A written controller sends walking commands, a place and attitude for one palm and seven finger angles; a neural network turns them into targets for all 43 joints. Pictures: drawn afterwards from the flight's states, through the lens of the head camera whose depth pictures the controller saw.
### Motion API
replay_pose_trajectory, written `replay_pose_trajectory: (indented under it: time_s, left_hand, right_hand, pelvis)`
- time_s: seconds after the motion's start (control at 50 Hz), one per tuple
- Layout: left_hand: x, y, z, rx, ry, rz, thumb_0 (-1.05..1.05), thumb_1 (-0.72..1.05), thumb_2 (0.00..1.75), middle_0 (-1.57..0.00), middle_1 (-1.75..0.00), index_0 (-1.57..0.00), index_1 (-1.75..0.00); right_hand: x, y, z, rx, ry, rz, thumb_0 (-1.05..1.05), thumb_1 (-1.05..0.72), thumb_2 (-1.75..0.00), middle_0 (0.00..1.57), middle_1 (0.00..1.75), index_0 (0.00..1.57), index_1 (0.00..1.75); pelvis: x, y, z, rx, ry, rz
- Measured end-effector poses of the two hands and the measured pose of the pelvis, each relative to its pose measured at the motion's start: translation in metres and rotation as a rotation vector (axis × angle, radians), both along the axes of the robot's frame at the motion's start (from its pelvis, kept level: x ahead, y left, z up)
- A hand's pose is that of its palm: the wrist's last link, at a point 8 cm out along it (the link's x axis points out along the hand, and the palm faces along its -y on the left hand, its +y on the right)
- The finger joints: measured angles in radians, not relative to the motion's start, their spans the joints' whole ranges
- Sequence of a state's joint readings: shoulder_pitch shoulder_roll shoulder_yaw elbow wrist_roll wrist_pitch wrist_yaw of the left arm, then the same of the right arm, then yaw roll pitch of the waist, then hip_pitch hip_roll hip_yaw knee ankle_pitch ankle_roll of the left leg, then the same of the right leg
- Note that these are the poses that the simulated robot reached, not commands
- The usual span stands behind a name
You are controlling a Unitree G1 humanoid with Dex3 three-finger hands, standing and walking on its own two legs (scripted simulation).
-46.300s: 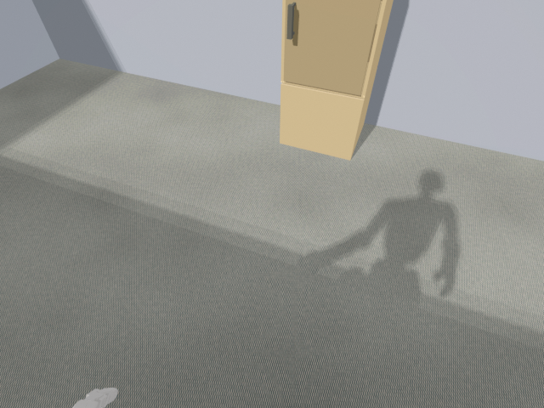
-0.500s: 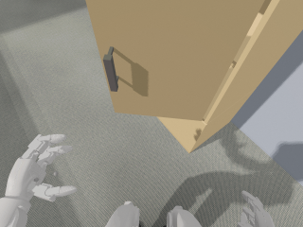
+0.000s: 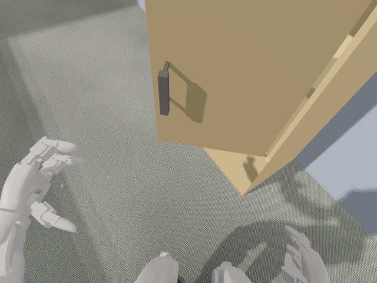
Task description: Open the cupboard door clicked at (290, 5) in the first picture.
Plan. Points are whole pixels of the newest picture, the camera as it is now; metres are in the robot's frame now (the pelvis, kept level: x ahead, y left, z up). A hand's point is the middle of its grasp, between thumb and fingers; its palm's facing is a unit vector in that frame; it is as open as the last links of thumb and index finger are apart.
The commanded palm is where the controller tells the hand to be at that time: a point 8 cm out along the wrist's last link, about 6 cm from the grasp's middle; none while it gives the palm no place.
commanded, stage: raise the hand with hooked fingers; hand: left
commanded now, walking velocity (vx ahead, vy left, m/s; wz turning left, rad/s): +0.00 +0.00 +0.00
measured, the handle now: (165, 89) +0.56 +0.11 +0.03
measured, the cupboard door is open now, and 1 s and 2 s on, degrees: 48 48 48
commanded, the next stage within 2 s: move the hooked fingers beside the handle in 0.54 s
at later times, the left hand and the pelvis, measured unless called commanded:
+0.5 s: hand (72, 180) +0.29 +0.25 +0.04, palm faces -0.06 -1.00 -0.05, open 14.0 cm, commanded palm +0.27 +0.30 +0.05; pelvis +0.01 -0.02 +0.00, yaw +0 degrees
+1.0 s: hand (99, 156) +0.35 +0.22 +0.04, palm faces -0.11 -0.99 -0.03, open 14.0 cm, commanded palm +0.33 +0.27 +0.05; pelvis +0.01 -0.04 -0.01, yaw -1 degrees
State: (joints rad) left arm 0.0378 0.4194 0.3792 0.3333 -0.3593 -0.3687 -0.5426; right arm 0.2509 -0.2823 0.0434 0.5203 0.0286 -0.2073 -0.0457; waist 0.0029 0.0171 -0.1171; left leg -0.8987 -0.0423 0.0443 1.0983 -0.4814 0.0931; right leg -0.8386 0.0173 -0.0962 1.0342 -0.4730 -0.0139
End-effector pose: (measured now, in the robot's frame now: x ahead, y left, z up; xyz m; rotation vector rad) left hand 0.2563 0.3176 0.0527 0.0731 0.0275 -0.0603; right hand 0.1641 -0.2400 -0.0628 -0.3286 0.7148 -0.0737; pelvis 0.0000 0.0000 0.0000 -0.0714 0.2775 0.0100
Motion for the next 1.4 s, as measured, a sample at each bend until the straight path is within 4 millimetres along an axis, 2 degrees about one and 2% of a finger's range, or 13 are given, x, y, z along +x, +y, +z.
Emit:
replay_pose_trajectory:
  time_s: [0.06, 0.12, 0.2, 0.3, 0.44, 0.7, 0.84, 1.02, 1.2, 1.4]
  left_hand:
    - [0.009, 0.011, 0.003, -0.003, -0.009, 0.02, -0.01, -0.49, 0.3, -0.3, -1.19, -0.3, -1.2]
    - [0.017, 0.017, -0.002, -0.03, 0.036, 0.023, -0.01, -0.49, 0.3, -0.3, -1.19, -0.3, -1.2]
    - [0.018, 0.006, -0.011, -0.049, 0.093, -0.025, -0.01, -0.5, 0.3, -0.29, -1.19, -0.3, -1.2]
    - [0.017, -0.009, -0.011, -0.03, 0.058, -0.04, -0.01, -0.5, 0.3, -0.3, -1.2, -0.3, -1.2]
    - [0.016, -0.007, -0.003, -0.012, 0.022, 0.016, -0.01, -0.49, 0.3, -0.3, -1.2, -0.3, -1.2]
    - [0.017, -0.026, -0.007, -0.028, 0.035, -0.003, -0.01, -0.5, 0.3, -0.3, -1.2, -0.3, -1.2]
    - [0.04, -0.026, -0.01, -0.036, 0.024, 0.004, -0.01, -0.5, 0.3, -0.3, -1.2, -0.3, -1.2]
    - [0.078, -0.045, -0.008, -0.041, 0.036, -0.043, -0.01, -0.5, 0.3, -0.3, -1.2, -0.3, -1.2]
    - [0.095, -0.045, -0.008, -0.034, 0.031, -0.007, -0.01, -0.5, 0.3, -0.3, -1.2, -0.3, -1.2]
    - [0.115, -0.057, -0.013, -0.052, 0.028, -0.026, -0.01, -0.5, 0.3, -0.3, -1.2, -0.3, -1.2]
  right_hand:
    - [-0.007, -0.006, -0.003, -0.009, 0.032, -0.021, 0.01, -0.9, -0.9, 0.21, 0.3, 0.2, 0.3]
    - [-0.015, -0.012, -0.005, -0.015, 0.059, -0.047, 0.01, -0.9, -0.9, 0.21, 0.3, 0.2, 0.3]
    - [-0.022, -0.021, -0.002, -0.023, 0.072, -0.069, 0.01, -0.9, -0.9, 0.21, 0.3, 0.2, 0.3]
    - [-0.025, -0.028, 0.002, -0.033, 0.073, -0.071, 0.01, -0.9, -0.9, 0.21, 0.3, 0.2, 0.3]
    - [-0.019, -0.032, -0.002, -0.015, 0.069, -0.063, 0.01, -0.9, -0.9, 0.2, 0.3, 0.2, 0.3]
    - [-0.002, -0.037, -0.007, 0.014, 0.024, -0.04, 0.01, -0.9, -0.9, 0.21, 0.3, 0.2, 0.3]
    - [-0.007, -0.046, -0.016, -0.003, 0.057, -0.047, 0.01, -0.9, -0.9, 0.21, 0.3, 0.2, 0.3]
    - [-0.03, -0.055, -0.022, -0.001, 0.127, -0.111, 0.01, -0.9, -0.9, 0.2, 0.3, 0.2, 0.3]
    - [-0.05, -0.058, -0.026, 0.002, 0.207, -0.155, 0.01, -0.9, -0.9, 0.2, 0.3, 0.2, 0.3]
    - [-0.056, -0.055, -0.029, -0.008, 0.25, -0.167, 0.01, -0.9, -0.9, 0.2, 0.3, 0.2, 0.3]
  pelvis:
    - [0.0, -0.001, 0.0, 0.0, 0.005, -0.001]
    - [0.002, -0.003, 0.0, -0.002, 0.013, 0.0]
    - [0.005, -0.004, 0.002, -0.005, 0.022, -0.004]
    - [0.006, -0.008, 0.003, 0.0, 0.023, -0.011]
    - [0.006, -0.017, 0.002, 0.003, 0.022, -0.004]
    - [0.007, -0.032, -0.002, 0.011, 0.021, -0.005]
    - [0.005, -0.038, -0.007, 0.01, 0.032, -0.003]
    - [0.009, -0.039, -0.006, 0.019, 0.05, -0.021]
    - [0.013, -0.036, -0.004, 0.023, 0.063, -0.03]
    - [0.013, -0.031, -0.004, 0.019, 0.067, -0.024]
